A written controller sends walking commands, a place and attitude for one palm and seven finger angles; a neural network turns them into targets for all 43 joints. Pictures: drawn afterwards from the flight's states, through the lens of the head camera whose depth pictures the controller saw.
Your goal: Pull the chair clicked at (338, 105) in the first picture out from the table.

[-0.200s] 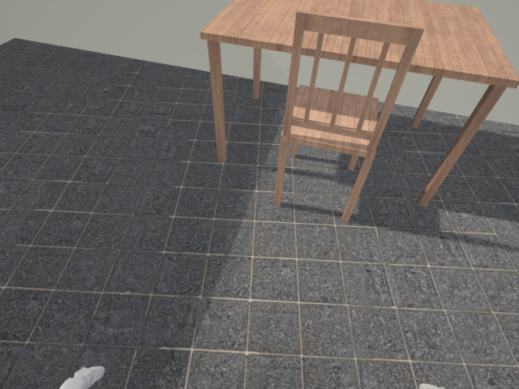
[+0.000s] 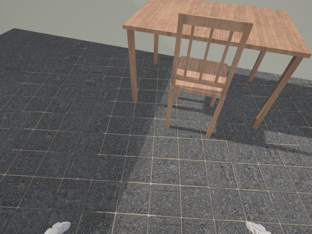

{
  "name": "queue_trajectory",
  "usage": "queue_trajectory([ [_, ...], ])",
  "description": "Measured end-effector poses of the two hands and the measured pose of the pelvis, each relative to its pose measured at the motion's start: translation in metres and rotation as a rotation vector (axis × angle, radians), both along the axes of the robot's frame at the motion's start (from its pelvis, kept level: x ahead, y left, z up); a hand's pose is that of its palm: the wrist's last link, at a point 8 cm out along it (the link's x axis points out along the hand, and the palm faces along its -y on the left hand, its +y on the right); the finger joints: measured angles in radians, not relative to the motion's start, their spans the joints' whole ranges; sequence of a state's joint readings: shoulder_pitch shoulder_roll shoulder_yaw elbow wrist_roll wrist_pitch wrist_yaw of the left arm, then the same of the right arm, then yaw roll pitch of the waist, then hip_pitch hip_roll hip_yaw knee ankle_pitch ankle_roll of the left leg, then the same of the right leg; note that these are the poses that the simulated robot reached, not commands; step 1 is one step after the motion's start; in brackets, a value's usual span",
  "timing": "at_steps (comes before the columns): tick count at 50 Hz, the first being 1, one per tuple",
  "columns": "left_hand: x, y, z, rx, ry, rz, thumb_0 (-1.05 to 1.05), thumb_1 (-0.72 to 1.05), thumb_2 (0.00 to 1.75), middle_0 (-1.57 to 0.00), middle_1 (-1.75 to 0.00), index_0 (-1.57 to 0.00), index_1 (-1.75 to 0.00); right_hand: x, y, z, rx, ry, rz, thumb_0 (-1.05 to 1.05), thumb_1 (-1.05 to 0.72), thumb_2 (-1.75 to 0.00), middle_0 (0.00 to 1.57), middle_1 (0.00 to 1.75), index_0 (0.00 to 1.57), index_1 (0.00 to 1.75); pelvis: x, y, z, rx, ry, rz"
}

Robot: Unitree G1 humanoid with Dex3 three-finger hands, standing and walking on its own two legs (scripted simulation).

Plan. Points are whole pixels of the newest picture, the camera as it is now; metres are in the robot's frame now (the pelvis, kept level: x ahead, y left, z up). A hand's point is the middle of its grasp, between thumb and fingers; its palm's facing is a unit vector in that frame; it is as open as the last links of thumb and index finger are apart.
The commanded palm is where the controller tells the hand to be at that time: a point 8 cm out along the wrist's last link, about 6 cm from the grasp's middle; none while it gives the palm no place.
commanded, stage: stand and wait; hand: left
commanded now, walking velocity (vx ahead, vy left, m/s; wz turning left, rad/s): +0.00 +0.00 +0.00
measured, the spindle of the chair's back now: (205, 56) +1.06 -0.23 -0.07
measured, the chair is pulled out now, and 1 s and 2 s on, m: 0.00 0.00 0.00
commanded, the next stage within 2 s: look at it before walking up in 0.70 s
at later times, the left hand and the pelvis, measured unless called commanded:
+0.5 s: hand out of the picture +0.05 +0.23 -0.15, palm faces -0.02 -0.94 -0.34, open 7.3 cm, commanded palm none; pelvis -0.02 -0.02 +0.01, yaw +0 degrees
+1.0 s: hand out of the picture +0.05 +0.21 -0.15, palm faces -0.02 -0.94 -0.33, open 7.3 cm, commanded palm none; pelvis -0.02 -0.03 +0.01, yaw +0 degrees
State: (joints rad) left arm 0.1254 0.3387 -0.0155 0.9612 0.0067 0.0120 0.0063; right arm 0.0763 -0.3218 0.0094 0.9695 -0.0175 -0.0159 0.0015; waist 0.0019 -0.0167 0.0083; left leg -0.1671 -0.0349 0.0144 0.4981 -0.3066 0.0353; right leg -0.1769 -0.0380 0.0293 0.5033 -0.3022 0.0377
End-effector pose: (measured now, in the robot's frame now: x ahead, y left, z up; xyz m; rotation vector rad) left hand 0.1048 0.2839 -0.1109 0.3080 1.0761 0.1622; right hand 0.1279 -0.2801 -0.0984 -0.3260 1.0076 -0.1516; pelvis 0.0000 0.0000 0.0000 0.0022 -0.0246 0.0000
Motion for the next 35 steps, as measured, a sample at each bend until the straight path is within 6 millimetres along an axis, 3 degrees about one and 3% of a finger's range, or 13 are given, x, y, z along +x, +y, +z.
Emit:
queue_trajectory([
  [6,-0.02,-0.005,-0.003,-0.006,0.046,0.016,0.01,0.91,0.9,-0.21,-0.3,-0.21,-0.3,-0.013,-0.007,-0.003,-0.003,0.038,-0.008,0.01,-0.9,-0.9,0.2,0.3,0.21,0.3,-0.005,-0.005,0.002,0.002,-0.003,0.002],
  [18,-0.059,-0.006,-0.004,0.015,0.136,0.049,0.01,0.91,0.9,-0.21,-0.3,-0.21,-0.3,-0.06,-0.027,-0.012,-0.01,0.154,-0.051,0.01,-0.9,-0.9,0.2,0.3,0.21,0.3,-0.015,-0.015,0.005,0.003,-0.01,0.006],
  [25,-0.063,-0.01,-0.001,0.021,0.137,0.049,0.01,0.91,0.9,-0.21,-0.3,-0.21,-0.3,-0.077,-0.033,-0.015,-0.003,0.184,-0.066,0.01,-0.9,-0.9,0.2,0.3,0.21,0.3,-0.02,-0.02,0.006,0.003,-0.014,0.005],
  [35,-0.058,-0.018,0.001,0.016,0.112,0.037,0.01,0.91,0.9,-0.21,-0.3,-0.21,-0.3,-0.086,-0.037,-0.016,0.006,0.192,-0.071,0.01,-0.9,-0.9,0.2,0.3,0.21,0.3,-0.025,-0.025,0.007,0.004,-0.013,0.004],
])
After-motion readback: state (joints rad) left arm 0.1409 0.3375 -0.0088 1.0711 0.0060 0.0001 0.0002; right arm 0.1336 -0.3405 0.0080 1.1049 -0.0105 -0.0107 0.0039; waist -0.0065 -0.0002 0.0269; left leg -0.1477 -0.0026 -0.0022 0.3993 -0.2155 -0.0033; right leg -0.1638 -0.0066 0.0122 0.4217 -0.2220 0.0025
